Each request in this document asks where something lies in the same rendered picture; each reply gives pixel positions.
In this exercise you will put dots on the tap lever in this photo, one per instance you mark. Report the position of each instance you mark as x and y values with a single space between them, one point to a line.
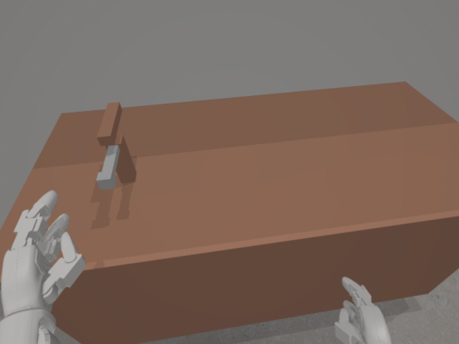
106 179

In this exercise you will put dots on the left robot hand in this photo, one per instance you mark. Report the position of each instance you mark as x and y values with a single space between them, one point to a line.
28 263

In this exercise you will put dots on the right robot hand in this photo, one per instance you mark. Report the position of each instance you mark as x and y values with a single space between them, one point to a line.
369 324

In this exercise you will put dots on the counter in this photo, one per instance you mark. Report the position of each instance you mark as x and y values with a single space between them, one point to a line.
243 210

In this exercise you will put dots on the left robot forearm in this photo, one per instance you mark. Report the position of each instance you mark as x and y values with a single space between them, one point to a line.
30 326

